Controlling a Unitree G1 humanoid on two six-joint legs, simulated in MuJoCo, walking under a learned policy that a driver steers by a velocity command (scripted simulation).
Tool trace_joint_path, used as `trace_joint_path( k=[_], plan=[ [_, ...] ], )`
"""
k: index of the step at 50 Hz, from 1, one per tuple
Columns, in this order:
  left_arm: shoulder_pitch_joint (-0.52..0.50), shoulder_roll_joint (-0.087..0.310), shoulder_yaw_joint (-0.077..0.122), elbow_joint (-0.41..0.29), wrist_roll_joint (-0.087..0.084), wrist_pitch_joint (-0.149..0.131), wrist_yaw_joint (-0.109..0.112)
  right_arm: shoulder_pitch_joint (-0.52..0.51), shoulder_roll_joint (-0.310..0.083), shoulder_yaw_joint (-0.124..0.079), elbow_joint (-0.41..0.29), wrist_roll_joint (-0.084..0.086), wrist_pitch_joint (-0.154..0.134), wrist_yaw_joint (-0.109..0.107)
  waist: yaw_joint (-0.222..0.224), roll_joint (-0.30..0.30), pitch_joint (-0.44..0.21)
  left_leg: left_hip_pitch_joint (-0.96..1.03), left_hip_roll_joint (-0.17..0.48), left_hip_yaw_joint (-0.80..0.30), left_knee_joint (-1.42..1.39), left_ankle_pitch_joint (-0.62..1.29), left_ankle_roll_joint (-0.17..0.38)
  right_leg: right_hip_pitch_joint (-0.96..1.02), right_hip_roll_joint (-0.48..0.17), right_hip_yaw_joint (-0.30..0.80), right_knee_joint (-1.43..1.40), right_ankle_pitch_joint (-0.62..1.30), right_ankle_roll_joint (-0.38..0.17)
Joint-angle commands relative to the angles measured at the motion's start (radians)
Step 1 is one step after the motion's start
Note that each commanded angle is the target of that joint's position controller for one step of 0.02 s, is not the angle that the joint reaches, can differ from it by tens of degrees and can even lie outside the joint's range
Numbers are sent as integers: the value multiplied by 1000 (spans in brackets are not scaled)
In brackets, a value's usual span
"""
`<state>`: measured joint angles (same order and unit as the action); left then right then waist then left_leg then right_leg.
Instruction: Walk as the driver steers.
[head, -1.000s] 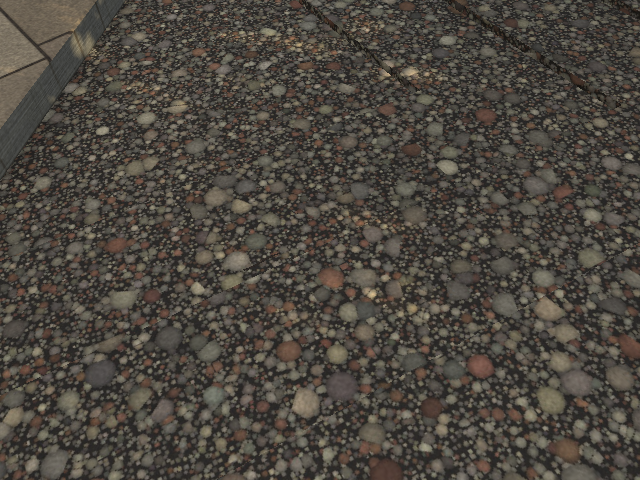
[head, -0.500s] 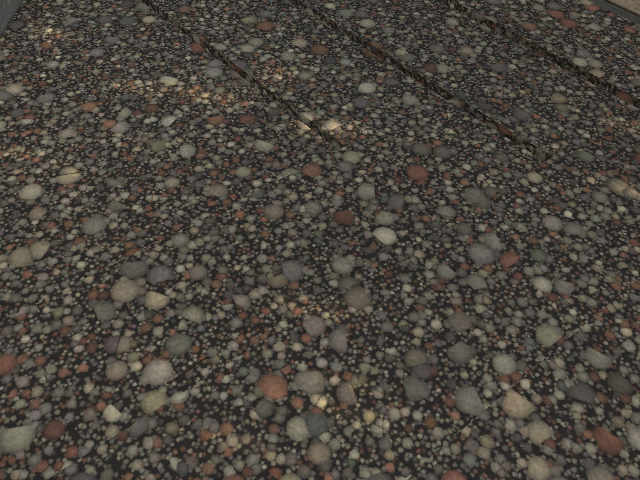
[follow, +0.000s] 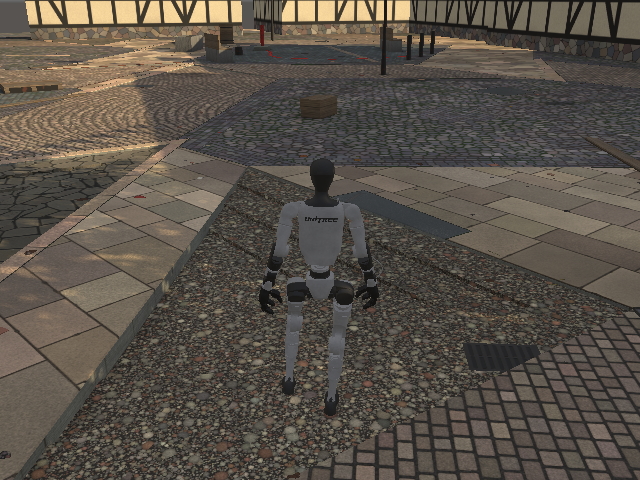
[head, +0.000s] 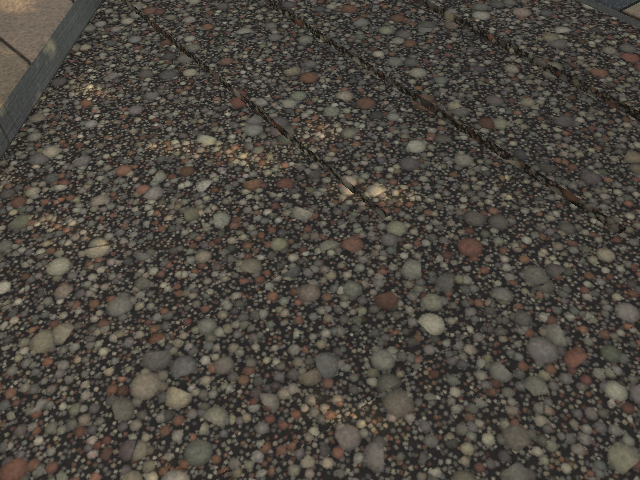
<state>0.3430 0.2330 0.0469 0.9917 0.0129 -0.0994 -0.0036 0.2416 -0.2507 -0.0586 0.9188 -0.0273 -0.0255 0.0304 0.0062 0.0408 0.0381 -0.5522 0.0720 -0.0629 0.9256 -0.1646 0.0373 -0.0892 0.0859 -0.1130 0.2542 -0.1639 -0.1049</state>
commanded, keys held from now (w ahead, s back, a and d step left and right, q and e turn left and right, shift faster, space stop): w+q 0.50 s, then q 0.04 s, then no key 0.02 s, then q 0.44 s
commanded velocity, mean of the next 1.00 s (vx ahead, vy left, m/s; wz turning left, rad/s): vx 0.35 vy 0.00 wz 0.51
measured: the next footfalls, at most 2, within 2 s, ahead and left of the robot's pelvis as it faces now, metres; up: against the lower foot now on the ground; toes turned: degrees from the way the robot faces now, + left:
left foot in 0.36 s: +0.31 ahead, +0.14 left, -0.03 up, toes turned +16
right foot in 0.82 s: +0.62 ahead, +0.12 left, -0.04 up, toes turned +31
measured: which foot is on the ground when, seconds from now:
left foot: up 0.00-0.34, down 0.36-0.84, up 0.86-1.00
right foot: down 0.00-0.36, up 0.38-0.80, down 0.82-1.00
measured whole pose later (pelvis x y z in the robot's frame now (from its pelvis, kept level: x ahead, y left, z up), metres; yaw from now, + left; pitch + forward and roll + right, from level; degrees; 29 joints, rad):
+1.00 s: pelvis +0.46 +0.13 -0.05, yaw +35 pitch -2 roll +0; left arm 0.16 0.25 0.01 0.78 0.02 -0.06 0.03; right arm 0.22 -0.33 -0.08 0.81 -0.03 0.04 0.00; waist -0.02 0.04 0.11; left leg -0.46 -0.10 -0.05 1.20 -0.46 0.00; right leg -0.34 0.01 -0.10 0.47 0.14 -0.12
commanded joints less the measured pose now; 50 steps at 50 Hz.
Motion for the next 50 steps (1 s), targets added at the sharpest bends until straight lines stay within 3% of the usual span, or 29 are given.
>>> trace_joint_path(
  k=[1,6,12,14,15,16,17,18,19,20,21,22,24,25,27,29,33,37,38,40,41,42,43,44,45,46,47,48,50],
  plan=[
    [-8,102,16,-44,-4,-24,5,-5,-34,-9,-45,4,1,10,-20,-84,40,-43,9,-2,-95,167,-12,-45,-269,131,-162,152,-78],
    [64,102,11,-18,1,-22,19,-161,-19,7,-100,1,-6,15,30,-85,68,-69,7,53,-261,307,7,40,-285,46,-130,191,-61],
    [140,126,19,24,11,3,42,-279,-23,12,-159,-14,-12,26,64,-75,105,-104,-23,136,-416,160,64,253,-333,-11,-1,450,-42],
    [129,151,25,27,11,13,46,-243,-33,5,-152,-20,-13,25,38,-91,68,-1,-81,189,-440,65,100,277,-333,-44,117,748,-24],
    [121,166,29,27,12,21,45,-178,-47,-4,-132,-23,-14,20,7,-101,20,85,-117,207,-442,22,122,282,-331,-60,227,855,-16],
    [115,177,32,23,13,29,43,-72,-70,-17,-95,-27,-17,15,-33,-108,-44,200,-147,211,-461,12,143,266,-326,-73,376,865,-6],
    [94,171,30,13,8,34,39,81,-100,-34,-41,-35,-24,5,-103,-87,-118,418,-142,183,-506,69,176,141,-309,-103,598,738,15],
    [97,122,19,-15,14,33,33,198,-175,-59,-14,-37,-26,-9,-137,16,-206,688,51,-39,-444,120,232,-137,-255,-114,919,261,38],
    [123,70,12,-82,-13,22,16,187,-260,-78,-43,-13,-18,-13,-93,205,-339,1008,316,-563,-485,370,429,-553,-49,-34,1280,-443,98],
    [-19,137,21,-117,-9,10,18,235,-250,-77,-29,14,-4,-20,-141,24,-308,1013,284,-509,-537,413,410,-698,-93,113,1274,-350,92],
    [-83,131,14,-140,-15,-5,16,164,-207,-66,-30,19,-4,-29,-115,-9,-175,883,253,-376,-572,448,360,-718,-150,131,1176,-234,86],
    [-83,131,15,-129,-10,-8,16,96,-154,-52,-35,16,-5,-30,-68,-65,-81,720,205,-302,-607,514,312,-653,-179,128,1074,-181,90],
    [-54,121,16,-130,31,30,7,49,-115,-34,-42,31,-17,-35,1,-50,-45,551,117,-205,-645,554,253,-528,-202,140,946,-142,112],
    [-54,110,16,-138,37,48,3,56,-118,-33,-39,37,-28,-34,14,-35,-46,519,92,-191,-655,578,243,-501,-198,134,905,-141,126],
    [-77,94,11,-157,33,65,-1,64,-162,-41,-36,39,-38,-31,29,-24,-20,438,43,-137,-649,756,227,-471,-171,99,808,-109,149],
    [-130,87,7,-181,24,66,0,92,-166,-39,-32,33,-37,-30,16,-1,-15,406,7,-92,-624,900,179,-458,-144,72,710,-31,151],
    [-246,91,-6,-231,12,58,1,148,-150,-32,-28,28,-13,-38,-41,49,-48,441,-32,-103,-558,939,87,-416,-93,65,530,156,115],
    [-300,135,-8,-252,12,45,8,186,-152,-35,-35,14,9,-64,-66,33,-38,572,-7,-204,-450,857,80,-470,-73,125,406,171,94],
    [-276,150,-7,-245,12,40,12,167,-160,-38,-44,9,12,-71,-52,34,-32,578,-4,-230,-409,848,75,-437,-66,140,353,150,87],
    [-128,189,3,-205,12,25,23,79,-193,-49,-81,4,6,-67,27,46,-72,507,-24,-263,-258,873,46,-224,-50,160,252,124,54],
    [-11,198,7,-178,13,8,30,33,-195,-49,-99,18,-3,-56,101,6,-107,422,-74,-252,-81,732,26,-46,-95,189,134,314,32],
    [25,288,26,-201,13,5,38,130,-120,-39,-137,64,-5,-51,68,-216,-258,186,-226,-133,293,73,-40,252,-410,475,199,871,-103],
    [-28,230,17,-219,-13,23,41,137,-165,-41,-140,50,3,-57,28,-223,-329,117,-288,-27,365,-475,-14,181,-513,587,123,1057,-175],
    [-50,182,4,-234,-14,21,32,184,-188,-51,-118,20,15,-60,-6,-193,-276,109,-233,-52,442,-457,-14,109,-536,571,151,1065,-223],
    [-96,121,-10,-245,-13,26,29,168,-182,-48,-105,0,28,-55,-16,-118,-200,80,-187,-45,435,-413,-15,38,-498,498,136,913,-210],
    [-141,91,-20,-258,-9,30,32,140,-163,-45,-104,-5,42,-47,-27,-89,-111,88,-146,-42,373,-366,-20,-76,-430,402,76,702,-170],
    [-173,96,-19,-266,2,34,37,130,-148,-42,-116,-9,58,-35,-43,-129,-74,111,-122,-35,317,-320,-32,-154,-375,341,32,528,-136],
    [-169,114,-15,-264,13,34,38,132,-139,-38,-118,-12,69,-24,-42,-155,-62,129,-133,-13,315,-293,-41,-191,-355,298,20,547,-138],
    [-151,141,-5,-258,17,32,35,126,-133,-34,-137,1,79,-11,-48,-151,-96,140,-136,5,292,-252,-49,-201,-348,229,21,596,-148]
  ],
)
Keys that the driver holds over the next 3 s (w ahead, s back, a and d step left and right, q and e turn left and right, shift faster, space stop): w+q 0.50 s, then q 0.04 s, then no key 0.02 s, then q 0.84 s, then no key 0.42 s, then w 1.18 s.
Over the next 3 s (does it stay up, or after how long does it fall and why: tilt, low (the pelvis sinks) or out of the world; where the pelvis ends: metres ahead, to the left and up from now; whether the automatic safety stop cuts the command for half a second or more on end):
stays up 0.77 0.42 -0.09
